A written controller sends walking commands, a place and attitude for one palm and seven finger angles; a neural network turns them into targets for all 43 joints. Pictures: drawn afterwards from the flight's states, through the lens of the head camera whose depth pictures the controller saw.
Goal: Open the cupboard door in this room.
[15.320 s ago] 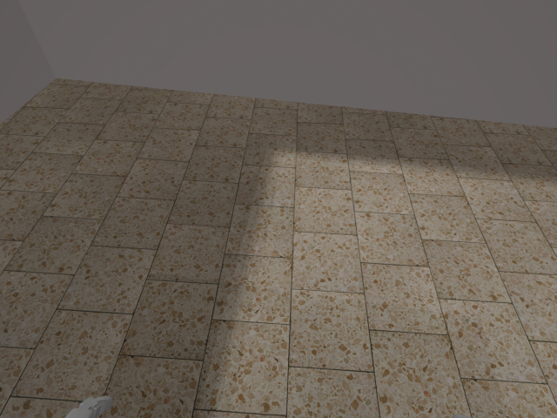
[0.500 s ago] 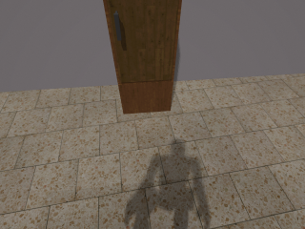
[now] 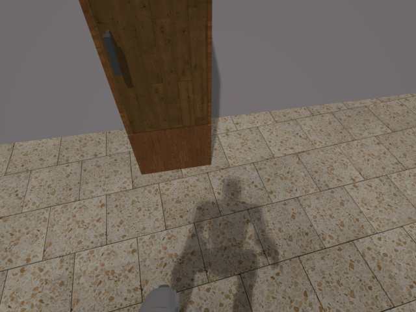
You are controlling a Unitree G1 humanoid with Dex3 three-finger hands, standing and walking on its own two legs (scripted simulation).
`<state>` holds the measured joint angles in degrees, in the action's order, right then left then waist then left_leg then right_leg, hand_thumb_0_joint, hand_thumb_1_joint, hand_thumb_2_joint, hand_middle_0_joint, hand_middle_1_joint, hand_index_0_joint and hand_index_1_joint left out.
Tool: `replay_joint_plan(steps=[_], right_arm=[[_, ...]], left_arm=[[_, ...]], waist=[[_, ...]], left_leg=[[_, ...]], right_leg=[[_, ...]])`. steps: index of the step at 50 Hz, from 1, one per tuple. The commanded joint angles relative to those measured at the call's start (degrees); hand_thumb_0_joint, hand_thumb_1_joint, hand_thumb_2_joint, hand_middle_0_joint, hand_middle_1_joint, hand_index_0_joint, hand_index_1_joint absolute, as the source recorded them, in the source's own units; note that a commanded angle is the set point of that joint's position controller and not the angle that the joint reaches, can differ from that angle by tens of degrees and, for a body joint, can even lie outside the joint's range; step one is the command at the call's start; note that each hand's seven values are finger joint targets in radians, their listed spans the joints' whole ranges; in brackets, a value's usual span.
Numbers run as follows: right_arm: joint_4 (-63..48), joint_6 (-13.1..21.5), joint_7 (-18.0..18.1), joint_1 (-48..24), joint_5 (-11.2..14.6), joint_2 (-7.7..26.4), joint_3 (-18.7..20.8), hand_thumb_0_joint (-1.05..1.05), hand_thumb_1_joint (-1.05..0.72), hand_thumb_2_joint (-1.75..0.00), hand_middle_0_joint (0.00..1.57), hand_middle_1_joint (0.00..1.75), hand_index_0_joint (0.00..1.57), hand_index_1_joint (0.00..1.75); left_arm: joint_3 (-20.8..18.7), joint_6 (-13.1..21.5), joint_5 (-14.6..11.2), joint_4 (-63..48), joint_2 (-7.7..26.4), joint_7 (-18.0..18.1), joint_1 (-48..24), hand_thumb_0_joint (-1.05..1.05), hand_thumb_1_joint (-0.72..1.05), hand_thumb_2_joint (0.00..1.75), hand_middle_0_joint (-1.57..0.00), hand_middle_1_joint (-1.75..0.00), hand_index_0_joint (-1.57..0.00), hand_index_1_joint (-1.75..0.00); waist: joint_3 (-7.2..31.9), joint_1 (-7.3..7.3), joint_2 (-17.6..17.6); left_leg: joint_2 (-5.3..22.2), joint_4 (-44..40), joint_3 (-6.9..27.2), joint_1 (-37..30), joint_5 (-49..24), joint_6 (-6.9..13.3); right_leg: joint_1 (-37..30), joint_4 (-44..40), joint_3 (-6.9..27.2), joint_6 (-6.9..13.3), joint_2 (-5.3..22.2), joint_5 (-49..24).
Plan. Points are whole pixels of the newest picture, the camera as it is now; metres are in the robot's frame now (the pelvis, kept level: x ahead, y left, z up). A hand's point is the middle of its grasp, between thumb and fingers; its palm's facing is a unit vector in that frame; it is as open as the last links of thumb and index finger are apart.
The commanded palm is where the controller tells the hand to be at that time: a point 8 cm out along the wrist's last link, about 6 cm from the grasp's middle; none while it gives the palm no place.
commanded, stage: turn to face it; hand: left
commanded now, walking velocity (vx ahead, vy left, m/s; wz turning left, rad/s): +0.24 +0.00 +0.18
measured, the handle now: (113, 52) +0.90 +0.41 +0.02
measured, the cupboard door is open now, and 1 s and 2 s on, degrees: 0 0 0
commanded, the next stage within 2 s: take the last steps up to it in 0.56 s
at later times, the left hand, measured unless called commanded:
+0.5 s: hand (112, 270) +0.23 +0.26 -0.17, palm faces +0.15 -0.96 -0.23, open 7.4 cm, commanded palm none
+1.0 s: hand out of the picture +0.11 +0.17 -0.16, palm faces +0.35 -0.91 -0.22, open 7.3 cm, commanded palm none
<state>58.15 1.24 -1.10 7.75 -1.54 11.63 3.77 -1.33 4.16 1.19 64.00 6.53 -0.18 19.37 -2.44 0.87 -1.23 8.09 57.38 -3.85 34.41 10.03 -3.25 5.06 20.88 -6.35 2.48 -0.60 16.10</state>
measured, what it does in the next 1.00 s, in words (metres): walks ahead, turning left: left foot, then right foot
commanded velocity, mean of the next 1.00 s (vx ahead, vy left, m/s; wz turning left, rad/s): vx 0.12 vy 0.01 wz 0.19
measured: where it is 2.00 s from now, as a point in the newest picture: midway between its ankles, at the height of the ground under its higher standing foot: (192, 262)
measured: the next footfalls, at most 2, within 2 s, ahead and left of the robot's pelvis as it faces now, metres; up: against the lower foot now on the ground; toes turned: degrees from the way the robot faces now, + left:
left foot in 0.18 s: +0.22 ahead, +0.15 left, +0.00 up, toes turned +11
right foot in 0.64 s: +0.26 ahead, -0.08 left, +0.00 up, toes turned +4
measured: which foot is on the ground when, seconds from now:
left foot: up 0.00-0.16, down 0.18-0.64, up 0.66-1.00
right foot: down 0.00-0.18, up 0.20-0.62, down 0.64-1.00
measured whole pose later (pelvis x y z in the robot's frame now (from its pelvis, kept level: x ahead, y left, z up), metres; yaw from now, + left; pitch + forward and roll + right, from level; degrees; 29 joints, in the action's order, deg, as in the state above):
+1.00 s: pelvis +0.20 +0.01 +0.01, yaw +15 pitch +0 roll +1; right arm 62.2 -1.9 -1.0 14.0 -1.8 12.1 3.8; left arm -2.0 2.7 1.5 62.9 8.5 0.4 21.2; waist -1.0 2.9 -1.0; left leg 5.2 48.9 -2.0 20.7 19.9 -2.2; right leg 9.4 20.8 -10.7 1.8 3.6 11.8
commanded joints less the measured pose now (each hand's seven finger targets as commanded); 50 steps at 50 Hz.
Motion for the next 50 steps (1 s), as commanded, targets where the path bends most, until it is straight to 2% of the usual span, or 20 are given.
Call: replay_joint_plan(steps=[1,4,5,7,8,9,10,11,14,16,20,27,30,31,32,33,35,37,39,50], right_arm=[[-3.4,0.6,-0.6,-3.6,0.5,0.0,-0.7,0.00,-0.90,-0.90,0.20,0.30,0.20,0.30],[-4.0,1.2,-0.5,-5.2,0.6,-0.1,-1.0,0.00,-0.90,-0.90,0.20,0.30,0.20,0.30],[-3.6,1.4,-0.3,-3.6,0.6,0.1,-1.0,0.00,-0.90,-0.90,0.20,0.30,0.20,0.30],[0.2,1.9,0.5,7.9,0.1,2.4,-0.5,0.00,-0.90,-0.90,0.20,0.30,0.20,0.30],[2.0,2.2,1.0,15.2,-0.3,6.5,0.3,0.00,-0.90,-0.90,0.20,0.30,0.20,0.30],[3.3,2.2,1.5,20.9,-0.1,12.0,1.3,0.00,-0.90,-0.90,0.20,0.30,0.20,0.30],[3.8,1.3,1.9,20.9,0.8,12.2,1.0,0.00,-0.90,-0.90,0.20,0.30,0.20,0.30],[3.7,1.2,2.4,17.3,0.9,10.1,0.4,0.00,-0.90,-0.90,0.20,0.30,0.20,0.30],[1.9,2.0,2.7,9.2,0.7,4.7,-0.9,0.00,-0.90,-0.90,0.20,0.30,0.20,0.30],[1.5,2.1,2.7,7.6,0.8,4.6,-0.9,0.00,-0.90,-0.90,0.20,0.30,0.20,0.30],[0.1,1.4,2.5,6.5,0.6,5.2,-0.2,0.00,-0.90,-0.90,0.20,0.30,0.20,0.30],[-0.2,-0.5,2.2,6.0,0.1,6.8,0.6,0.00,-0.90,-0.90,0.20,0.30,0.20,0.30],[-0.2,-1.0,2.0,5.5,0.6,6.2,0.7,0.00,-0.90,-0.90,0.20,0.30,0.20,0.30],[-0.3,-1.0,1.7,6.0,1.0,4.1,0.4,0.00,-0.90,-0.90,0.20,0.30,0.20,0.30],[-1.4,-1.3,1.6,6.9,1.4,0.7,-0.2,0.00,-0.90,-0.90,0.20,0.30,0.20,0.30],[-2.3,-2.0,1.7,5.2,1.2,2.6,0.3,0.00,-0.90,-0.90,0.20,0.30,0.20,0.30],[-0.5,-3.1,1.6,6.7,0.5,2.8,0.6,0.00,-0.90,-0.90,0.20,0.30,0.20,0.30],[1.1,-2.8,1.0,8.5,0.2,1.8,0.5,0.00,-0.90,-0.90,0.20,0.30,0.20,0.30],[1.3,-2.5,0.6,9.4,0.1,1.8,0.7,0.00,-0.90,-0.90,0.20,0.30,0.20,0.30],[-1.1,-1.1,-0.1,0.6,0.3,1.0,-0.2,0.00,-0.90,-0.90,0.20,0.30,0.20,0.30]], left_arm=[[-1.6,1.3,0.0,-0.5,9.2,1.4,5.8,0.00,0.90,0.90,-0.20,-0.30,-0.20,-0.30],[-1.7,0.8,0.3,0.3,9.7,1.8,6.3,0.00,0.90,0.90,-0.20,-0.30,-0.20,-0.30],[-1.8,0.7,0.3,0.2,10.2,1.9,5.7,0.00,0.90,0.90,-0.20,-0.30,-0.20,-0.30],[-1.8,0.4,-0.2,0.2,10.7,2.2,4.6,0.00,0.90,0.90,-0.20,-0.30,-0.20,-0.30],[-1.5,0.2,-0.7,-0.3,9.5,2.2,6.2,0.00,0.90,0.90,-0.20,-0.30,-0.20,-0.30],[-0.7,0.0,-1.5,-0.8,6.3,1.9,9.0,0.00,0.90,0.90,-0.20,-0.30,-0.20,-0.30],[-0.7,-0.2,-1.4,-2.1,6.9,2.2,7.1,0.00,0.90,0.90,-0.20,-0.30,-0.20,-0.30],[-0.7,-0.7,-1.2,-2.5,6.8,2.6,4.2,0.00,0.90,0.90,-0.20,-0.30,-0.20,-0.30],[-0.9,-1.6,-0.7,-3.0,5.9,1.8,-1.2,0.00,0.90,0.90,-0.20,-0.30,-0.20,-0.30],[-1.0,-2.7,-0.6,-3.0,4.8,1.7,0.2,0.00,0.90,0.90,-0.20,-0.30,-0.20,-0.30],[-1.5,-4.6,-0.2,-4.5,5.5,1.8,-0.7,0.00,0.90,0.90,-0.20,-0.30,-0.20,-0.30],[-1.3,-5.1,-0.4,-8.0,6.7,1.9,-7.1,0.00,0.90,0.90,-0.20,-0.30,-0.20,-0.30],[-1.6,-4.1,-0.5,-6.9,8.2,2.1,-3.1,0.00,0.90,0.90,-0.20,-0.30,-0.20,-0.30],[-1.9,-3.5,0.0,-6.8,10.8,2.4,-2.2,0.00,0.90,0.90,-0.20,-0.30,-0.20,-0.30],[-2.5,-3.0,0.4,-7.2,15.4,2.5,-2.7,0.00,0.90,0.90,-0.20,-0.30,-0.20,-0.30],[-2.4,-3.2,0.1,-8.3,16.6,2.3,-2.5,0.00,0.90,0.90,-0.20,-0.30,-0.20,-0.30],[-2.5,-2.9,-0.2,-8.8,13.4,2.4,-6.8,0.00,0.90,0.90,-0.20,-0.30,-0.20,-0.30],[-2.0,-2.4,-0.4,-8.3,11.3,1.9,-6.0,0.00,0.90,0.90,-0.20,-0.30,-0.20,-0.30],[-1.9,-1.7,-0.4,-7.4,10.3,1.6,-3.8,0.00,0.90,0.90,-0.20,-0.30,-0.20,-0.30],[-2.2,-0.6,0.7,-0.8,11.1,1.0,7.8,0.00,0.90,0.90,-0.20,-0.30,-0.20,-0.30]], waist=[[-4.8,1.42,5.8],[-4.4,1.82,6.3],[-3.3,0.79,6.5],[3.7,-4.05,4.4],[11.0,-6.09,-2.3],[18.0,-6.66,-15.3],[18.4,-6.16,-13.6],[13.7,-5.05,-10.1],[4.0,-2.08,-4.6],[5.8,-0.64,-4.0],[7.4,0.15,-3.7],[2.0,-0.76,-6.8],[2.4,1.53,-3.1],[2.9,1.68,4.5],[2.7,0.55,16.9],[2.0,1.80,15.5],[-1.3,-0.20,11.7],[-1.7,-0.81,7.8],[-1.3,-0.72,8.3],[-0.7,3.53,10.0]], left_leg=[[-0.2,-11.3,-1.2,2.3,-1.1,0.4],[-1.7,-18.5,-2.6,-3.0,0.2,1.9],[-3.0,-20.8,-3.3,-6.3,0.1,2.6],[-5.8,-28.9,-4.2,-21.7,-8.4,3.8],[0.6,-27.9,2.2,-37.3,-26.2,6.3],[14.8,-25.8,18.8,-50.9,-51.6,13.7],[18.1,-29.7,21.1,-47.1,-58.4,18.0],[16.6,-31.6,18.8,-42.6,-55.1,18.0],[10.4,-36.2,12.2,-27.8,-42.4,13.7],[7.7,-37.1,8.8,-25.7,-40.0,12.4],[7.0,-38.9,9.8,-24.0,-30.2,13.3],[6.1,-38.9,13.7,-19.5,-16.6,12.9],[3.0,-33.5,12.7,-14.9,-9.3,9.2],[-1.4,-27.6,8.8,-11.1,-0.7,5.8],[-8.0,-19.3,2.0,-6.1,14.1,2.1],[-7.8,-11.0,3.8,-9.1,22.8,2.1],[-5.8,-1.4,5.7,-8.6,18.6,2.0],[-5.2,2.1,4.9,-6.5,13.0,1.9],[-4.6,2.9,4.1,-5.6,9.4,1.6],[-3.1,-14.7,-0.1,-5.8,12.4,1.6]], right_leg=[[-2.2,-8.5,7.0,5.0,15.6,-22.5],[-4.8,-4.9,5.7,4.4,16.3,-30.3],[-5.5,-2.0,4.3,3.8,16.1,-36.1],[-4.4,12.7,-0.1,0.5,13.0,-43.0],[4.7,24.4,-2.0,-2.3,9.3,-29.8],[18.6,41.2,-2.7,-4.4,1.7,10.5],[19.5,49.5,2.8,-3.4,1.8,22.3],[22.2,50.9,5.1,-3.6,3.9,19.2],[21.3,44.4,5.9,-5.2,7.7,12.4],[17.9,39.6,5.1,-5.9,6.8,9.1],[17.6,36.9,4.7,-6.4,6.1,5.3],[12.7,21.3,3.1,-6.1,4.5,5.5],[2.4,5.4,3.0,-5.8,4.8,-5.1],[-1.5,-0.6,8.9,-4.5,10.4,-6.9],[-1.8,-4.5,21.0,0.3,22.3,-11.9],[5.6,-6.8,23.1,5.7,27.0,-13.7],[10.0,-9.7,20.1,5.9,23.0,-0.7],[7.2,-9.3,15.1,3.8,19.1,1.0],[5.8,-10.2,12.2,2.4,17.8,3.3],[-2.1,-12.4,13.4,5.6,19.7,6.5]])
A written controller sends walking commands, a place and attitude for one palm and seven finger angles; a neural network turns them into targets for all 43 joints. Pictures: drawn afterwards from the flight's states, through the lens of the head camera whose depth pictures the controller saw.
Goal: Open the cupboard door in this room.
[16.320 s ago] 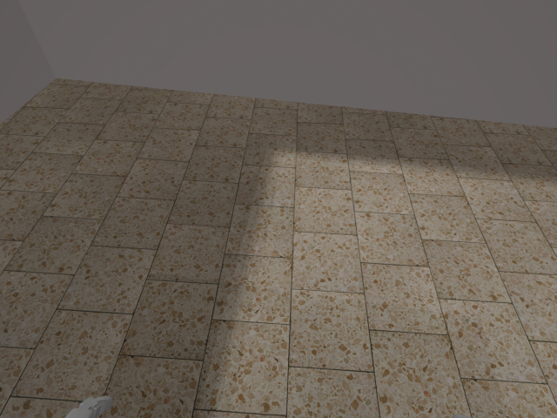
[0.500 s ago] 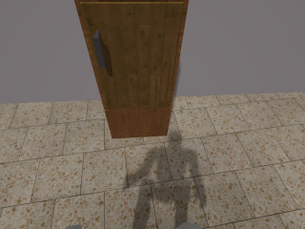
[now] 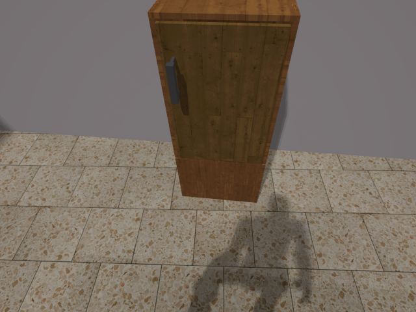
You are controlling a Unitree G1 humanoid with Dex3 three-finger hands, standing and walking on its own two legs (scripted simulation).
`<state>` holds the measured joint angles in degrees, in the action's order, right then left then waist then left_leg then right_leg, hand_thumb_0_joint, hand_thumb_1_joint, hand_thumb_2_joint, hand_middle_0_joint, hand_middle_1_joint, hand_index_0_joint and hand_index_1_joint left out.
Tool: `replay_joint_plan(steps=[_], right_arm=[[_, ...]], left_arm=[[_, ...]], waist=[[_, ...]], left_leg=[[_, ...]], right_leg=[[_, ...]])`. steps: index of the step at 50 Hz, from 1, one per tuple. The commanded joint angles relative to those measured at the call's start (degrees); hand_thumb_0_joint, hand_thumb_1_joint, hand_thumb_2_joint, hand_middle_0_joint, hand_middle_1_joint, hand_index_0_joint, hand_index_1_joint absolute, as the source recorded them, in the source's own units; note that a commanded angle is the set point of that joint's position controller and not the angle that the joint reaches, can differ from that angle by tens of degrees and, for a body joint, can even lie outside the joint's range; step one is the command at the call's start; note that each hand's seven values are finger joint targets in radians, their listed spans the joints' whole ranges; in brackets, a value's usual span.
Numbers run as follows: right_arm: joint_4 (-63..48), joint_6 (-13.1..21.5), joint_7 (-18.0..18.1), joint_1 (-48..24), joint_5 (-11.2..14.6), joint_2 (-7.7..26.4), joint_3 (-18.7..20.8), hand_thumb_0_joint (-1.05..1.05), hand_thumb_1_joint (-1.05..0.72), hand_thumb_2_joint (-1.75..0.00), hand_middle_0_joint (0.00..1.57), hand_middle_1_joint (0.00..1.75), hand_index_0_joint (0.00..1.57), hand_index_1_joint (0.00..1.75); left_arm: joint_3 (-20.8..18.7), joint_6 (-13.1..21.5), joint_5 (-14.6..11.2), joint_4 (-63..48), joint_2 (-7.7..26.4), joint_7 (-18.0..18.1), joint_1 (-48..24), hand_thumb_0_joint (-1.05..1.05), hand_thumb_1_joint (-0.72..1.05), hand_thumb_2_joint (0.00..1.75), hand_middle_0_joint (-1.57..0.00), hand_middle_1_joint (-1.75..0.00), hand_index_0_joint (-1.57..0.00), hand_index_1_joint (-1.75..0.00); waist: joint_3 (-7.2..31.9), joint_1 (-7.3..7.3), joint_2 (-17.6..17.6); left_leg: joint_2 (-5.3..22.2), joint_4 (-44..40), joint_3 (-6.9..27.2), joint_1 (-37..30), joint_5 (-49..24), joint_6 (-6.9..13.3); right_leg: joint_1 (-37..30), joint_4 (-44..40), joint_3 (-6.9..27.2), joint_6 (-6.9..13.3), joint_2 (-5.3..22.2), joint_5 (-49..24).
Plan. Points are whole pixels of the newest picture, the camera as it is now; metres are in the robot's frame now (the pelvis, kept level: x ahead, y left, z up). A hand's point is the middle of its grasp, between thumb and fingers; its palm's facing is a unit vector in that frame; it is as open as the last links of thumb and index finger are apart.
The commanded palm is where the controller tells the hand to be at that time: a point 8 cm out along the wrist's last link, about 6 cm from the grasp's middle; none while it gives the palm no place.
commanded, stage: take the last steps up to it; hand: left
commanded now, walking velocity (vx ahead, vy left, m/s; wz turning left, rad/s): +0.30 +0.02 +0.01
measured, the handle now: (174, 80) +0.78 +0.20 +0.02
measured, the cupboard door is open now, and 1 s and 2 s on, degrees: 0 0 0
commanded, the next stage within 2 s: come to a stop and stand still in 0.52 s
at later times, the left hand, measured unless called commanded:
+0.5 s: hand (124, 284) +0.20 +0.24 -0.18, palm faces +0.01 -0.98 -0.19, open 7.4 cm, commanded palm none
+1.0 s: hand (143, 243) +0.31 +0.22 -0.19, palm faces +0.00 -0.97 -0.24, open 7.3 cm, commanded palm none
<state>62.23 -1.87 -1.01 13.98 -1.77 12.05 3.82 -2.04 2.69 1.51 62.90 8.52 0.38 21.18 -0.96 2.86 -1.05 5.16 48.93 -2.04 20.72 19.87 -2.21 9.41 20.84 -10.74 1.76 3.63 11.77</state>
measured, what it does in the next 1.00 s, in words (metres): walks ahead: left foot, then right foot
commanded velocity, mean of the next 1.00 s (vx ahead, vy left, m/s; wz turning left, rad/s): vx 0.04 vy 0.02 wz -0.03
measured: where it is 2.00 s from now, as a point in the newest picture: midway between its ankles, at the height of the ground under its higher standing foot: outside the picture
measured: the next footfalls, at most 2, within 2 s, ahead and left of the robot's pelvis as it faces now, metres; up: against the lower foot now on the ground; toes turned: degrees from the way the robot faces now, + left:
left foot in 0.16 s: +0.06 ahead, +0.16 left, +0.00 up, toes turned +8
right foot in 0.62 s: +0.33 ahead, -0.09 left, +0.00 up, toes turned -10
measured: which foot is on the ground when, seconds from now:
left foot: up 0.00-0.14, down 0.16-0.62, up 0.64-1.00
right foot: down 0.00-0.16, up 0.18-0.60, down 0.62-1.00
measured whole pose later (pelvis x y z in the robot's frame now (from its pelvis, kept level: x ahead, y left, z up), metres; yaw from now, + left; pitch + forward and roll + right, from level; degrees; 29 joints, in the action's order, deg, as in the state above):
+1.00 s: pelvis +0.22 +0.03 -0.02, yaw -2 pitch +0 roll +0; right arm 56.8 -2.5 0.8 5.7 -0.4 11.6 3.3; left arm -2.8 -1.4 1.6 56.7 10.6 1.7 6.7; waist -7.6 1.4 -0.1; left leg 1.4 51.9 -0.6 24.0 25.5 -2.9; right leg 20.5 30.8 -7.3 1.6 3.6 9.8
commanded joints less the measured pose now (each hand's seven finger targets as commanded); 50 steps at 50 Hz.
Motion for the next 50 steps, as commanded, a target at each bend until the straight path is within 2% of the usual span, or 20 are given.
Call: replay_joint_plan(steps=[1,4,6,7,8,10,14,18,24,26,28,29,30,31,32,35,37,39,46,50], right_arm=[[-5.4,2.1,-0.2,-5.9,0.6,0.5,-0.4,0.00,-0.90,-0.90,0.20,0.30,0.20,0.30],[-4.9,2.8,0.0,-3.1,0.9,0.0,-0.8,0.00,-0.90,-0.90,0.20,0.30,0.20,0.30],[-2.3,3.8,0.6,3.6,1.0,0.9,-0.9,0.00,-0.90,-0.90,0.20,0.30,0.20,0.30],[-0.9,4.2,1.3,8.3,1.0,3.8,-0.2,0.00,-0.90,-0.90,0.20,0.30,0.20,0.30],[0.2,4.2,1.7,12.5,0.5,8.8,1.1,0.00,-0.90,-0.90,0.20,0.30,0.20,0.30],[-0.4,3.5,2.0,11.8,0.4,10.1,1.2,0.00,-0.90,-0.90,0.20,0.30,0.20,0.30],[-1.2,5.3,2.3,7.4,0.7,2.5,-0.5,0.00,-0.90,-0.90,0.20,0.30,0.20,0.30],[-0.9,6.5,2.7,9.0,0.9,2.8,-0.8,0.00,-0.90,-0.90,0.20,0.30,0.20,0.30],[0.9,6.4,3.0,11.3,0.2,3.2,-0.5,0.00,-0.90,-0.90,0.20,0.30,0.20,0.30],[1.0,6.1,3.1,10.4,0.2,4.4,-0.2,0.00,-0.90,-0.90,0.20,0.30,0.20,0.30],[1.4,5.7,3.1,10.1,0.5,5.6,0.2,0.00,-0.90,-0.90,0.20,0.30,0.20,0.30],[1.4,5.7,2.8,9.7,0.9,5.6,0.3,0.00,-0.90,-0.90,0.20,0.30,0.20,0.30],[1.3,5.7,2.2,10.9,1.4,3.6,0.0,0.00,-0.90,-0.90,0.20,0.30,0.20,0.30],[0.2,5.6,2.1,14.6,2.0,0.4,-0.6,0.00,-0.90,-0.90,0.20,0.30,0.20,0.30],[-0.2,4.9,2.7,12.8,2.3,1.5,-0.7,0.00,-0.90,-0.90,0.20,0.30,0.20,0.30],[0.5,2.7,2.7,9.0,2.1,-0.5,-1.2,0.00,-0.90,-0.90,0.20,0.30,0.20,0.30],[0.9,0.8,2.7,9.8,2.1,-1.8,-1.2,0.00,-0.90,-0.90,0.20,0.30,0.20,0.30],[0.5,-0.4,2.4,9.5,2.0,-1.3,-0.9,0.00,-0.90,-0.90,0.20,0.30,0.20,0.30],[-4.6,-1.2,1.9,2.2,1.4,1.3,0.2,0.00,-0.90,-0.90,0.20,0.30,0.20,0.30],[-5.8,-0.1,1.9,1.6,1.6,1.2,0.1,0.00,-0.90,-0.90,0.20,0.30,0.20,0.30]], left_arm=[[-1.6,0.8,0.4,0.6,9.3,0.4,6.1,0.00,0.90,0.90,-0.20,-0.30,-0.20,-0.30],[-1.8,0.4,0.2,1.3,9.5,0.3,4.4,0.00,0.90,0.90,-0.20,-0.30,-0.20,-0.30],[-1.5,-0.1,-0.5,1.2,8.3,0.2,1.8,0.00,0.90,0.90,-0.20,-0.30,-0.20,-0.30],[-0.9,-0.3,-0.7,0.6,6.2,-0.1,1.0,0.00,0.90,0.90,-0.20,-0.30,-0.20,-0.30],[-0.2,-0.4,-0.7,-0.9,2.9,-0.5,0.4,0.00,0.90,0.90,-0.20,-0.30,-0.20,-0.30],[-0.5,-0.6,0.1,-3.1,3.2,-0.6,-3.7,0.00,0.90,0.90,-0.20,-0.30,-0.20,-0.30],[-1.1,-0.9,0.2,-0.8,2.7,-1.4,-1.8,0.00,0.90,0.90,-0.20,-0.30,-0.20,-0.30],[-1.2,-1.6,0.1,-2.3,2.3,-1.4,-3.4,0.00,0.90,0.90,-0.20,-0.30,-0.20,-0.30],[-1.0,-1.6,-0.5,-7.4,3.2,-1.7,-13.9,0.00,0.90,0.90,-0.20,-0.30,-0.20,-0.30],[-1.0,-1.4,-0.6,-7.6,3.2,-1.6,-13.0,0.00,0.90,0.90,-0.20,-0.30,-0.20,-0.30],[-1.2,-0.7,-0.4,-5.5,4.5,-1.4,-6.2,0.00,0.90,0.90,-0.20,-0.30,-0.20,-0.30],[-1.7,-0.1,-0.3,-3.5,6.4,-1.1,0.3,0.00,0.90,0.90,-0.20,-0.30,-0.20,-0.30],[-2.8,0.7,0.2,-1.4,10.9,-0.4,6.7,0.00,0.90,0.90,-0.20,-0.30,-0.20,-0.30],[-4.0,1.1,-0.2,-0.4,16.3,0.0,10.6,0.00,0.90,0.90,-0.20,-0.30,-0.20,-0.30],[-3.4,0.9,-1.3,-1.3,16.1,0.6,8.1,0.00,0.90,0.90,-0.20,-0.30,-0.20,-0.30],[-1.6,0.0,-0.8,-5.4,11.5,1.8,-7.5,0.00,0.90,0.90,-0.20,-0.30,-0.20,-0.30],[-1.2,-0.8,-0.4,-6.6,10.1,2.3,-11.6,0.00,0.90,0.90,-0.20,-0.30,-0.20,-0.30],[-1.6,-1.6,-0.2,-6.9,10.6,2.3,-11.7,0.00,0.90,0.90,-0.20,-0.30,-0.20,-0.30],[-2.9,-3.1,0.1,-9.2,12.2,2.3,-12.4,0.00,0.90,0.90,-0.20,-0.30,-0.20,-0.30],[-3.1,-3.6,0.5,-9.6,12.7,2.2,-12.5,0.00,0.90,0.90,-0.20,-0.30,-0.20,-0.30]], waist=[[-2.5,1.51,9.9],[-1.4,-0.73,9.7],[0.3,-4.21,4.2],[1.0,-6.51,-4.0],[0.1,-8.11,-16.5],[-6.8,-7.62,-11.3],[-9.0,-3.89,-5.1],[-6.6,-2.77,-3.8],[-9.4,-4.13,-6.0],[-7.3,-3.33,-6.7],[-2.5,-0.35,-4.5],[1.4,2.70,-2.3],[7.2,5.18,6.1],[14.5,4.17,18.5],[14.2,3.51,12.8],[2.2,-1.48,3.6],[1.2,-3.70,3.8],[3.2,-3.30,5.6],[4.9,-2.30,10.7],[6.1,-2.95,11.9]], left_leg=[[-0.3,-7.9,-2.3,6.6,3.0,0.8],[-1.5,-16.8,-4.5,-2.6,1.4,1.6],[-2.6,-26.4,-6.6,-18.1,-5.1,1.3],[2.9,-29.3,0.8,-26.4,-0.1,2.8],[15.0,-36.7,17.2,-28.9,11.4,7.0],[19.4,-42.4,20.8,-19.9,18.3,11.0],[12.4,-41.2,8.0,-14.1,-3.6,9.4],[11.2,-38.8,2.5,-18.9,-24.0,10.8],[11.4,-35.3,-0.9,-19.2,-36.1,10.3],[11.2,-32.1,-2.3,-19.6,-41.6,9.4],[10.1,-22.9,-3.7,-19.5,-49.2,7.9],[8.1,-14.8,-4.7,-16.5,-46.6,6.0],[4.2,-1.0,-6.9,-6.2,-30.3,3.8],[-5.0,17.4,-6.3,4.3,11.0,1.7],[-3.8,23.5,1.3,3.6,16.0,2.4],[0.3,18.9,4.0,0.0,9.4,1.7],[-0.3,12.1,3.4,-3.7,8.2,1.1],[-1.6,7.8,1.8,-3.6,7.7,0.6],[-3.1,6.8,2.2,0.8,5.9,-0.9],[-3.2,-7.7,1.3,-4.5,2.3,-0.4]], right_leg=[[-5.3,-12.3,17.7,6.5,15.6,10.9],[-1.1,-9.4,14.6,5.8,14.2,10.6],[8.2,-3.1,8.8,2.6,9.7,12.4],[16.6,5.4,5.9,0.3,6.2,14.1],[26.1,19.2,0.2,-2.3,0.7,18.1],[29.9,33.3,5.4,-1.2,2.3,17.9],[27.3,40.7,7.7,-2.3,4.2,5.0],[30.1,41.7,7.6,-3.4,3.8,1.5],[27.1,24.8,6.1,-1.8,3.4,0.2],[20.3,18.4,4.2,-0.6,1.3,1.0],[9.2,13.4,2.2,0.6,-1.9,-2.0],[-0.8,9.0,2.0,0.8,-2.4,-7.7],[-14.9,8.9,10.5,3.1,5.4,-18.2],[-24.2,5.1,31.6,10.2,20.9,-36.9],[-19.0,2.8,30.9,13.5,22.7,-44.1],[2.2,0.3,20.5,10.3,18.6,-40.2],[8.6,0.0,14.9,9.0,16.2,-37.6],[6.6,-0.1,12.9,8.5,15.0,-32.7],[4.0,1.2,14.9,9.5,15.6,-32.5],[3.6,4.0,15.1,7.6,13.6,-25.0]])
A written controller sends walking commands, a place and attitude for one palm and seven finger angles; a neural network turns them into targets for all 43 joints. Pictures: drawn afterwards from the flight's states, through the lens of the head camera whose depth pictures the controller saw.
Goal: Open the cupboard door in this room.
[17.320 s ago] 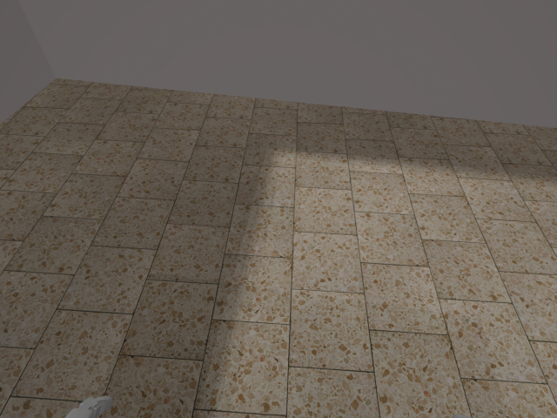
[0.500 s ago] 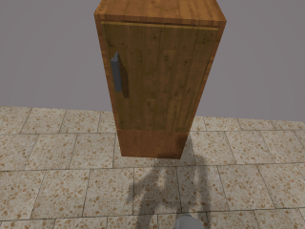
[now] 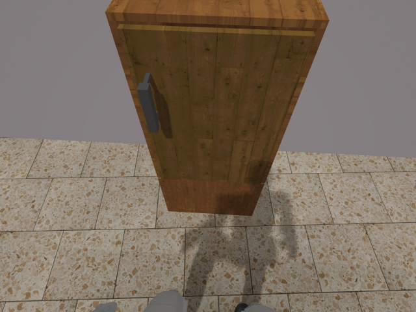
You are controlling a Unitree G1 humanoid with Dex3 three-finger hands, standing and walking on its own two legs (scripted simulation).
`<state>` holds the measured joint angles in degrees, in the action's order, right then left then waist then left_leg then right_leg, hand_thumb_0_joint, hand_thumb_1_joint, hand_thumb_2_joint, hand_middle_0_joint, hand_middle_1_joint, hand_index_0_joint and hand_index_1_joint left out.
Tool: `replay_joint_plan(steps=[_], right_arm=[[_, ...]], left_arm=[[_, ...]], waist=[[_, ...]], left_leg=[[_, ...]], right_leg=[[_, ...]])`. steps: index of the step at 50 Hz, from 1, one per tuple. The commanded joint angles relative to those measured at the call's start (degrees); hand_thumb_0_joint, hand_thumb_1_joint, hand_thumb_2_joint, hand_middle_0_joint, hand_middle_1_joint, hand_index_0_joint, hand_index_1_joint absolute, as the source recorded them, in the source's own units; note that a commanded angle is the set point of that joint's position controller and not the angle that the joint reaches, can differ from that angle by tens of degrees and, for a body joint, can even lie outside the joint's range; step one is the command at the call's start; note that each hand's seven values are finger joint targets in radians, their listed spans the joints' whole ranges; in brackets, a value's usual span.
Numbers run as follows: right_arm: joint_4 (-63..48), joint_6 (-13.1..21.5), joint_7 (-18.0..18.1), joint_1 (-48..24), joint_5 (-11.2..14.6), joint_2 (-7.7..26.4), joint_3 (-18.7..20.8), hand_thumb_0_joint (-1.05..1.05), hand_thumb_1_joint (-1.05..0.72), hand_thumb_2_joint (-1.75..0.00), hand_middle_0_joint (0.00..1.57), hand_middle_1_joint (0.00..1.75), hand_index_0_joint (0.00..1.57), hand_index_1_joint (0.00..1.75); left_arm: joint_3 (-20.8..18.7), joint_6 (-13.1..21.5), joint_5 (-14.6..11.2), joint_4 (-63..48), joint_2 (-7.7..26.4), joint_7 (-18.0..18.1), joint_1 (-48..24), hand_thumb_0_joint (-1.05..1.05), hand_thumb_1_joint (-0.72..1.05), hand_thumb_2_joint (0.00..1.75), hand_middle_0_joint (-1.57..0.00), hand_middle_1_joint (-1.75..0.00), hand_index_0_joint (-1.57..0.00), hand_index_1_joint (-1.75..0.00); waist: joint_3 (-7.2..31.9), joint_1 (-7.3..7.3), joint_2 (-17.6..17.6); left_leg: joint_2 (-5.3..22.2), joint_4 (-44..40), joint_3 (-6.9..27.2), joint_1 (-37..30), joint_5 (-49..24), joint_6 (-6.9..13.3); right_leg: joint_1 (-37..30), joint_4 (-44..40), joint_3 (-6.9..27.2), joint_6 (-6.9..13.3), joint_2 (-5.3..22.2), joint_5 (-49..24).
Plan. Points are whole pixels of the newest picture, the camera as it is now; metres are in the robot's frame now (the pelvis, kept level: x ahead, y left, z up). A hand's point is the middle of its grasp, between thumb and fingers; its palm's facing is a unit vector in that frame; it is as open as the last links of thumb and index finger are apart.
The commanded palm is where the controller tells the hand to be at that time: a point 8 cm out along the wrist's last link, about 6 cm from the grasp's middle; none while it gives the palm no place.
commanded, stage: come to a stop and stand still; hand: left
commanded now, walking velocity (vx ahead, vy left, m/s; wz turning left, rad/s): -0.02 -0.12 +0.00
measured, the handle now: (151, 103) +0.55 +0.19 +0.04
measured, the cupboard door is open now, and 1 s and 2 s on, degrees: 0 0 0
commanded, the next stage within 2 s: look again from close up in 1.06 s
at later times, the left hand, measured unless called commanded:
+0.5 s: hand out of the picture +0.00 +0.21 -0.17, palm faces -0.04 -0.98 -0.20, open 7.4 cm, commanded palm none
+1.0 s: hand out of the picture -0.05 +0.11 -0.17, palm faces +0.03 -0.98 -0.19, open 7.2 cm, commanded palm none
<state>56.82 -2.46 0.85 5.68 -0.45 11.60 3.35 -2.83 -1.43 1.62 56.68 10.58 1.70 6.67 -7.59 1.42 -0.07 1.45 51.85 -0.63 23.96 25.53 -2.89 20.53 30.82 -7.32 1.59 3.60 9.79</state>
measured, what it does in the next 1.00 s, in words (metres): steps on the spot: left foot, then right foot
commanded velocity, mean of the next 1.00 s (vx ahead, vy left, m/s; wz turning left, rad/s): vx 0.02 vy -0.06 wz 0.00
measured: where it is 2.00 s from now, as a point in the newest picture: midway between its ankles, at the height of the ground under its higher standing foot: outside the picture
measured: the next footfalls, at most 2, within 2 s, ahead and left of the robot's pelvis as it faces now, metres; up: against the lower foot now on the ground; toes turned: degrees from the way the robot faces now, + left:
left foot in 0.06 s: +0.03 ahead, +0.14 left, +0.00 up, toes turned +2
right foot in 0.58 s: -0.03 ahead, -0.14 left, +0.00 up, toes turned -7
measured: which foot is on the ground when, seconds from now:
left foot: up 0.00-0.04, down 0.06-0.60, up 0.62-0.86, down 0.88-1.00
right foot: down 0.00-0.08, up 0.10-0.56, down 0.58-1.00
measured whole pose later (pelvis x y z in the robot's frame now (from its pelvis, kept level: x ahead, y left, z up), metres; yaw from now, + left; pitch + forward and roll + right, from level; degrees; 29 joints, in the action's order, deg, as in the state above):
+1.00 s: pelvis -0.06 -0.06 +0.01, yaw -2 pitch -1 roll +0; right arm 66.4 -0.3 2.1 15.4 -0.8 7.2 0.9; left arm -1.1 -0.2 -0.1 64.6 8.9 1.6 13.6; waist -3.4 0.3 0.2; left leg 4.1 25.8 -1.5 9.8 14.5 -3.0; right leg 9.4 25.1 -6.1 3.4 -1.8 14.6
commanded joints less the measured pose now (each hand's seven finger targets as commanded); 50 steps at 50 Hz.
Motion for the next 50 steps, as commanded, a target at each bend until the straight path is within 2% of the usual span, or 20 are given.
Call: replay_joint_plan(steps=[1,2,3,4,5,9,12,17,22,26,28,29,30,31,32,34,38,42,45,50], right_arm=[[0.1,0.8,0.0,11.0,0.3,2.0,0.6,0.00,-0.90,-0.90,0.20,0.30,0.20,0.30],[0.5,1.4,0.0,12.3,0.2,2.7,0.6,0.00,-0.90,-0.90,0.20,0.30,0.20,0.30],[0.0,2.1,0.1,12.0,-0.3,6.6,1.1,0.00,-0.90,-0.90,0.20,0.30,0.20,0.30],[-2.1,2.2,0.2,9.2,-0.8,10.8,1.8,0.00,-0.90,-0.90,0.20,0.30,0.20,0.30],[-3.6,1.8,0.5,6.0,-1.1,11.3,1.5,0.00,-0.90,-0.90,0.20,0.30,0.20,0.30],[-3.2,2.8,2.1,2.8,-0.9,7.3,0.2,0.00,-0.90,-0.90,0.20,0.30,0.20,0.30],[-1.7,3.2,2.2,7.2,-0.7,7.2,0.5,0.00,-0.90,-0.90,0.20,0.30,0.20,0.30],[1.0,3.4,2.7,13.4,-0.9,7.1,1.0,0.00,-0.90,-0.90,0.20,0.30,0.20,0.30],[2.6,3.0,2.1,14.0,-1.1,7.6,1.4,0.00,-0.90,-0.90,0.20,0.30,0.20,0.30],[3.4,2.6,1.4,10.6,-0.8,7.7,1.5,0.00,-0.90,-0.90,0.20,0.30,0.20,0.30],[3.8,2.3,1.1,10.5,-0.1,5.4,1.3,0.00,-0.90,-0.90,0.20,0.30,0.20,0.30],[3.7,2.1,0.8,11.5,0.4,1.6,0.4,0.00,-0.90,-0.90,0.20,0.30,0.20,0.30],[2.8,1.9,0.5,9.9,0.1,-0.5,-0.6,0.00,-0.90,-0.90,0.20,0.30,0.20,0.30],[2.6,1.5,0.1,9.2,-0.2,0.3,-0.5,0.00,-0.90,-0.90,0.20,0.30,0.20,0.30],[3.1,0.7,0.2,9.0,-0.7,0.8,-0.2,0.00,-0.90,-0.90,0.20,0.30,0.20,0.30],[5.1,0.6,0.4,11.3,-0.9,0.9,-0.2,0.00,-0.90,-0.90,0.20,0.30,0.20,0.30],[7.2,1.1,0.6,14.4,-0.4,-0.5,-0.7,0.00,-0.90,-0.90,0.20,0.30,0.20,0.30],[7.7,1.5,1.1,15.0,-0.4,-0.5,-1.0,0.00,-0.90,-0.90,0.20,0.30,0.20,0.30],[8.6,2.6,1.6,15.6,-0.3,0.8,-1.4,0.00,-0.90,-0.90,0.20,0.30,0.20,0.30],[8.8,2.7,1.7,12.8,0.0,0.4,-1.7,0.00,-0.90,-0.90,0.20,0.30,0.20,0.30]], left_arm=[[-2.2,0.3,0.1,-3.2,10.7,0.7,1.7,0.00,0.90,0.90,-0.20,-0.30,-0.20,-0.30],[-2.0,0.0,-0.3,-3.1,9.6,0.6,2.3,0.00,0.90,0.90,-0.20,-0.30,-0.20,-0.30],[-1.4,-0.4,-0.8,-3.4,6.6,0.3,4.2,0.00,0.90,0.90,-0.20,-0.30,-0.20,-0.30],[-0.7,-0.8,-1.0,-3.7,4.1,0.2,5.7,0.00,0.90,0.90,-0.20,-0.30,-0.20,-0.30],[-1.1,-1.3,-0.7,-3.9,5.8,0.4,4.5,0.00,0.90,0.90,-0.20,-0.30,-0.20,-0.30],[-2.1,-1.4,-0.3,0.0,6.9,-0.8,8.5,0.00,0.90,0.90,-0.20,-0.30,-0.20,-0.30],[-2.0,-1.1,-0.4,0.8,6.9,-1.2,9.2,0.00,0.90,0.90,-0.20,-0.30,-0.20,-0.30],[-1.4,-1.0,-0.6,0.6,5.7,-1.2,6.5,0.00,0.90,0.90,-0.20,-0.30,-0.20,-0.30],[-0.1,-0.7,-1.0,0.9,3.5,-1.5,4.1,0.00,0.90,0.90,-0.20,-0.30,-0.20,-0.30],[0.3,0.0,-1.4,3.7,3.0,-1.2,8.9,0.00,0.90,0.90,-0.20,-0.30,-0.20,-0.30],[0.2,0.7,-0.9,5.7,4.8,-0.8,13.1,0.00,0.90,0.90,-0.20,-0.30,-0.20,-0.30],[0.1,1.2,-0.6,5.5,8.1,-0.3,11.9,0.00,0.90,0.90,-0.20,-0.30,-0.20,-0.30],[-0.1,1.4,-0.8,4.6,10.3,-0.2,9.5,0.00,0.90,0.90,-0.20,-0.30,-0.20,-0.30],[0.1,1.1,-0.8,3.3,10.4,-0.2,7.0,0.00,0.90,0.90,-0.20,-0.30,-0.20,-0.30],[-0.4,1.5,-0.8,3.1,9.9,0.0,6.1,0.00,0.90,0.90,-0.20,-0.30,-0.20,-0.30],[0.4,1.4,-0.8,3.7,6.4,0.2,5.7,0.00,0.90,0.90,-0.20,-0.30,-0.20,-0.30],[0.8,2.2,-1.2,3.8,4.9,0.0,7.2,0.00,0.90,0.90,-0.20,-0.30,-0.20,-0.30],[0.9,2.3,-1.4,4.5,4.5,0.2,7.7,0.00,0.90,0.90,-0.20,-0.30,-0.20,-0.30],[1.3,2.3,-1.7,4.9,2.8,0.2,8.7,0.00,0.90,0.90,-0.20,-0.30,-0.20,-0.30],[1.4,2.2,-1.6,6.5,3.8,0.3,10.2,0.00,0.90,0.90,-0.20,-0.30,-0.20,-0.30]], waist=[[13.2,-2.43,10.1],[13.5,-3.26,7.1],[12.6,-3.10,-5.9],[9.8,-2.37,-18.5],[7.0,-2.49,-14.3],[6.7,0.13,-8.2],[10.6,-1.61,-6.6],[10.2,-3.88,-7.8],[9.0,-4.72,-11.5],[9.0,-1.85,-12.7],[9.3,0.00,-5.3],[9.0,-0.79,4.9],[5.0,-0.60,12.7],[3.4,-0.71,10.5],[0.7,-0.27,16.6],[-3.3,-1.47,13.4],[1.3,-1.71,7.4],[3.5,-2.15,6.3],[5.7,-1.88,0.8],[6.0,-1.24,-3.6]], left_leg=[[-0.1,-17.5,-1.3,-11.8,-8.6,0.4],[1.0,-26.1,-0.8,-17.4,-15.0,0.8],[9.6,-32.9,9.0,-19.4,-18.2,2.8],[20.7,-37.7,20.0,-12.7,-27.2,6.5],[22.5,-38.4,19.8,-4.6,-26.5,10.8],[14.6,-35.5,9.4,-12.9,-33.1,7.6],[14.4,-35.0,7.9,-21.5,-34.0,8.3],[17.0,-33.5,9.1,-27.3,-43.9,10.6],[15.8,-34.4,8.5,-22.9,-36.8,11.2],[13.2,-34.4,7.1,-14.8,-23.5,9.0],[8.4,-29.4,3.5,-7.5,-13.0,4.8],[4.5,-25.0,0.0,-2.2,-5.8,2.2],[2.0,-22.4,-2.2,-1.6,-0.5,1.0],[2.6,-19.3,-1.1,-4.3,0.2,1.4],[3.0,-16.2,-0.2,-3.7,0.4,1.6],[3.3,-13.1,0.6,-3.5,-3.2,2.1],[2.6,-14.2,-1.0,-5.8,-5.2,1.4],[3.0,-22.3,-0.4,-11.6,-9.9,1.6],[5.8,-28.5,2.2,-17.4,-22.4,2.9],[5.7,-30.1,0.9,-16.3,-20.9,2.7]], right_leg=[[-6.2,-4.6,10.8,6.0,12.3,-17.8],[-2.8,-1.4,9.7,3.5,10.1,-9.9],[3.6,5.7,6.0,0.0,4.0,6.1],[6.9,15.9,3.9,-3.1,-2.2,22.6],[3.4,22.2,9.2,-2.8,-2.1,23.1],[9.1,32.5,12.0,-4.0,-3.2,12.3],[11.4,34.4,11.8,-5.2,-3.1,10.0],[11.5,28.8,10.8,-5.8,-1.4,13.4],[3.3,14.7,6.8,-4.9,-0.5,17.7],[-7.9,0.3,3.8,-3.6,-1.5,10.9],[-17.5,-12.1,5.0,-3.4,0.2,0.7],[-19.2,-16.0,13.8,-0.8,7.8,6.4],[-11.8,-20.9,19.2,2.3,13.8,13.0],[-5.5,-22.8,18.8,4.3,14.6,18.9],[-1.6,-24.5,19.9,4.3,12.9,23.6],[-0.8,-22.7,17.7,5.0,11.0,16.0],[-7.8,-16.3,11.9,5.3,8.7,-2.8],[-7.3,-14.8,13.0,4.9,8.2,-3.2],[-6.8,-12.2,10.5,1.1,4.0,-4.4],[-11.3,-12.9,9.7,-0.2,3.4,-6.3]])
